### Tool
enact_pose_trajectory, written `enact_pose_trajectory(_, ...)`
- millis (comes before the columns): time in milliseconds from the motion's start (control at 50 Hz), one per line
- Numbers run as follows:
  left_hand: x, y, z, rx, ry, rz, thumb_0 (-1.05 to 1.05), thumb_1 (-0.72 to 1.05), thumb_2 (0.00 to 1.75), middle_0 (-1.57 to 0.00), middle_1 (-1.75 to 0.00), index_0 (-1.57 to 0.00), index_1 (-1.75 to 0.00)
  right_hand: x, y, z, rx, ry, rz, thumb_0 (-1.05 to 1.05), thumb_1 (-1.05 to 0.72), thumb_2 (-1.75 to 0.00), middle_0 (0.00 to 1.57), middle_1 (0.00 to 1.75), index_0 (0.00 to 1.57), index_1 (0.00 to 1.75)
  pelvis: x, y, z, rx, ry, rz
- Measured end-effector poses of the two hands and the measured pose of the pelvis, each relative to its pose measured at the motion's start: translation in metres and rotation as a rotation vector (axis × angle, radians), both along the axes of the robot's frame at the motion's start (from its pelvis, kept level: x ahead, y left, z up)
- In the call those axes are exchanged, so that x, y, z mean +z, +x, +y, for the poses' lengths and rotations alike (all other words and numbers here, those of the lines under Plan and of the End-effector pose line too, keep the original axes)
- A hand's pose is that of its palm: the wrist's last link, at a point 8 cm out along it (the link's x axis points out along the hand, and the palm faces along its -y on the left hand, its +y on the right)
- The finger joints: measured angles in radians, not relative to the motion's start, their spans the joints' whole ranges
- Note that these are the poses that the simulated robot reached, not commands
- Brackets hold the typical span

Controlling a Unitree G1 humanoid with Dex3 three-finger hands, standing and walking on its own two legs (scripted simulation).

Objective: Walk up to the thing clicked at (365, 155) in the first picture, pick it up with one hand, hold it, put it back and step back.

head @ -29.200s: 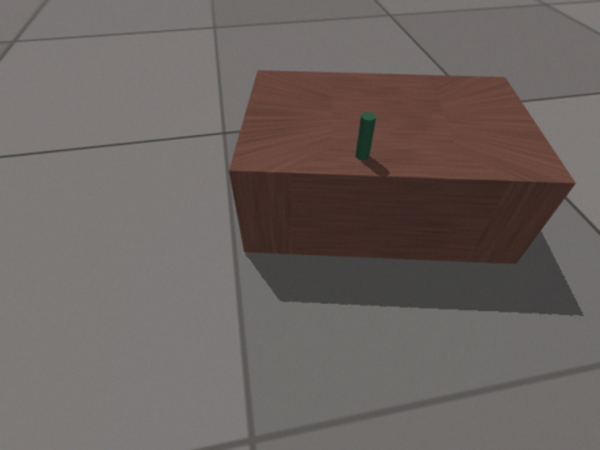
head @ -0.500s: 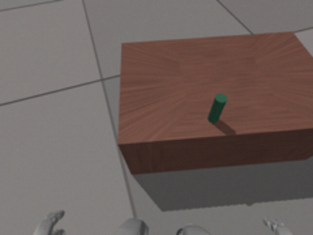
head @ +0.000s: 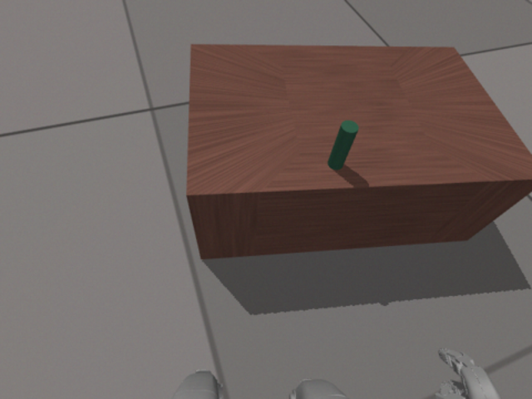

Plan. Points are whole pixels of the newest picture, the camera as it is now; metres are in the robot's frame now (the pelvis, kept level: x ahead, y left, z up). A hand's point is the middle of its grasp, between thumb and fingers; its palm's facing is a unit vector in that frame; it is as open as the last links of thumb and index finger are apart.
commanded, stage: step back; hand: right
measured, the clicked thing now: (342, 146) +0.77 -0.21 -0.23
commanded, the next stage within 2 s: none
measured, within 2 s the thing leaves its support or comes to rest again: neither
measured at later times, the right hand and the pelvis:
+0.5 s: hand out of the picture -0.08 -0.29 -0.15, palm faces -0.15 +0.90 -0.40, open 7.4 cm; pelvis -0.16 -0.04 -0.01, yaw +6 degrees
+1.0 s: hand out of the picture -0.18 -0.36 -0.15, palm faces -0.09 +0.92 -0.37, open 7.4 cm; pelvis -0.31 -0.10 +0.00, yaw +3 degrees
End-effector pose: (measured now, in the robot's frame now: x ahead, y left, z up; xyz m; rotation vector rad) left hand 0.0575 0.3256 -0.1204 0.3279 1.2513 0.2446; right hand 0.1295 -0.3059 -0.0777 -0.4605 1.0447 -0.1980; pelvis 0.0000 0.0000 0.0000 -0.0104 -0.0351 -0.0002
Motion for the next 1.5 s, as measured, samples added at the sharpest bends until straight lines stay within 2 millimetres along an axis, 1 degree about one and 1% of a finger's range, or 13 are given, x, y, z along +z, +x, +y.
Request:
enact_pose_trajectory(80,-0.001,-0.027,-0.021,-0.02,0.02,0.007,0.0,0.91,0.9,-0.2,-0.3,-0.2,-0.3,-0.02,-0.021,-0.025,-0.012,0.022,-0.032,0.01,-0.9,-0.9,0.21,0.3,0.21,0.3,-0.012,-0.031,-0.017,-0.016,-0.008,-0.017)
enact_pose_trajectory(200,0.026,-0.069,-0.049,-0.012,0.026,-0.021,0.0,0.91,0.9,-0.21,-0.3,-0.2,-0.3,-0.03,-0.073,-0.039,-0.056,0.072,0.035,0.01,-0.9,-0.9,0.2,0.3,0.21,0.3,0.001,-0.062,-0.032,-0.001,0.047,-0.009)
enact_pose_trajectory(340,0.036,-0.074,-0.048,-0.025,0.069,-0.115,0.0,0.9,0.9,-0.21,-0.3,-0.2,-0.3,-0.038,-0.143,-0.043,-0.038,0.061,0.147,0.01,-0.9,-0.9,0.2,0.3,0.21,0.3,0.002,-0.101,-0.038,0.058,0.034,0.027)
enact_pose_trajectory(480,0.011,-0.093,-0.044,0.001,0.026,-0.214,0.0,0.91,0.9,-0.2,-0.3,-0.2,-0.3,-0.039,-0.198,-0.029,0.005,0.038,0.204,0.01,-0.9,-0.9,0.2,0.3,0.21,0.3,-0.01,-0.153,-0.038,0.098,0.064,-0.01)
enact_pose_trajectory(560,0.011,-0.124,-0.058,0.013,-0.025,-0.172,0.0,0.91,0.9,-0.2,-0.3,-0.2,-0.3,-0.021,-0.216,-0.032,0.016,0.026,0.174,0.01,-0.9,-0.9,0.21,0.3,0.21,0.3,0.001,-0.173,-0.042,0.115,-0.001,-0.007)
enact_pose_trajectory(660,0.009,-0.172,-0.069,0.02,-0.033,-0.131,0.0,0.91,0.9,-0.2,-0.3,-0.2,-0.3,-0.005,-0.219,-0.049,0.023,0.0,0.094,0.01,-0.9,-0.9,0.21,0.3,0.21,0.3,0.005,-0.202,-0.055,0.076,-0.009,0.013)
enact_pose_trajectory(740,0.002,-0.214,-0.079,0.002,-0.008,-0.074,0.0,0.91,0.9,-0.2,-0.3,-0.2,-0.3,-0.006,-0.222,-0.069,0.039,-0.001,0.017,0.01,-0.9,-0.9,0.21,0.3,0.21,0.3,-0.002,-0.232,-0.07,0.04,0.003,0.012)
enact_pose_trajectory(800,-0.001,-0.247,-0.092,-0.007,0.019,-0.042,0.0,0.91,0.9,-0.2,-0.3,-0.2,-0.3,-0.019,-0.231,-0.087,0.037,0.016,-0.024,0.01,-0.9,-0.9,0.21,0.3,0.21,0.3,-0.012,-0.257,-0.084,0.018,-0.004,-0.003)
enact_pose_trajectory(940,0.024,-0.322,-0.114,0.034,0.046,-0.007,0.0,0.91,0.9,-0.21,-0.3,-0.2,-0.3,-0.03,-0.289,-0.101,-0.005,0.082,0.035,0.01,-0.91,-0.9,0.2,0.3,0.21,0.3,0.001,-0.293,-0.1,0.034,0.045,-0.005)
enact_pose_trajectory(1060,0.035,-0.349,-0.104,0.056,0.085,-0.063,0.0,0.9,0.9,-0.21,-0.3,-0.21,-0.3,-0.045,-0.347,-0.1,0.016,0.086,0.147,0.01,-0.9,-0.9,0.2,0.3,0.21,0.3,-0.001,-0.32,-0.1,0.091,0.025,0.009)
enact_pose_trajectory(1180,0.024,-0.371,-0.085,0.1,0.075,-0.099,0.0,0.91,0.9,-0.21,-0.3,-0.2,-0.3,-0.045,-0.388,-0.082,0.027,0.091,0.214,0.01,-0.91,-0.9,0.2,0.3,0.21,0.3,-0.004,-0.339,-0.093,0.12,0.062,-0.018)
enact_pose_trajectory(1300,0.022,-0.38,-0.093,0.101,0.018,-0.07,0.0,0.91,0.9,-0.2,-0.3,-0.2,-0.3,-0.03,-0.397,-0.08,0.012,0.101,0.172,0.01,-0.9,-0.9,0.21,0.3,0.21,0.3,0.007,-0.338,-0.093,0.123,0.022,-0.01)
enact_pose_trajectory(1500,0.018,-0.374,-0.122,0.11,0.002,-0.088,0.0,0.91,0.9,-0.2,-0.3,-0.2,-0.3,-0.031,-0.358,-0.098,0.029,0.087,0.138,0.01,-0.9,-0.9,0.2,0.3,0.21,0.3,0.004,-0.327,-0.106,0.129,0.0,-0.014)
